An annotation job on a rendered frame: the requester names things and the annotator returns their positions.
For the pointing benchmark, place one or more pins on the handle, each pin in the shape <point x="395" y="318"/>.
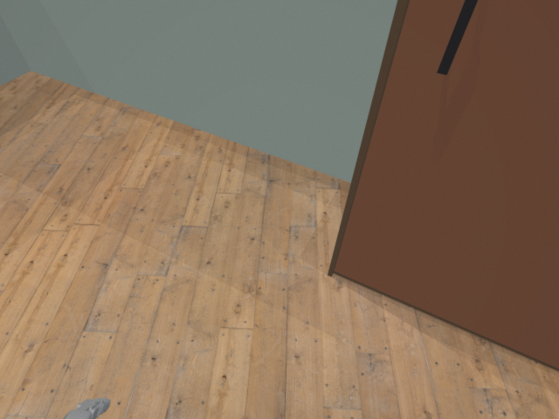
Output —
<point x="457" y="35"/>

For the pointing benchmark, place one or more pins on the left robot hand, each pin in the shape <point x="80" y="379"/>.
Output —
<point x="89" y="409"/>

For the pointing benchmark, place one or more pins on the wardrobe door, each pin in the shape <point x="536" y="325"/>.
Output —
<point x="457" y="207"/>

